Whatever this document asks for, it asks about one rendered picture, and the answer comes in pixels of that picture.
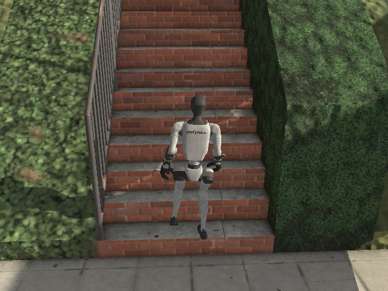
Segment stairs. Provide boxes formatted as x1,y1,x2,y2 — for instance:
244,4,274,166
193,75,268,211
97,0,275,258

